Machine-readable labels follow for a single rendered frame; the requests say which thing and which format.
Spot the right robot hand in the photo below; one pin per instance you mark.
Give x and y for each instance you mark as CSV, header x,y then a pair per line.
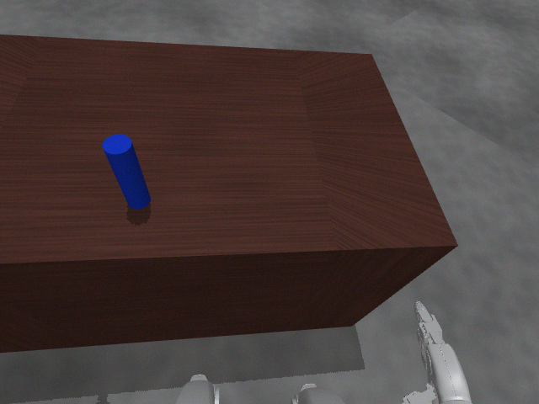
x,y
445,376

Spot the can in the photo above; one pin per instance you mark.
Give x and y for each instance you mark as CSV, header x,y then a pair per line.
x,y
122,158

